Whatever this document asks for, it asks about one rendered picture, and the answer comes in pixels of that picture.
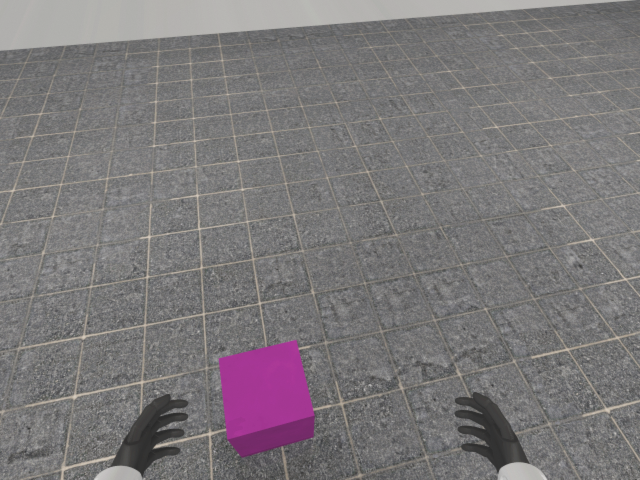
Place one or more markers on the right robot hand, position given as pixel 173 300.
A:
pixel 504 446

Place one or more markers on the carton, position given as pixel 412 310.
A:
pixel 266 399

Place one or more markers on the left robot hand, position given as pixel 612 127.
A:
pixel 136 450

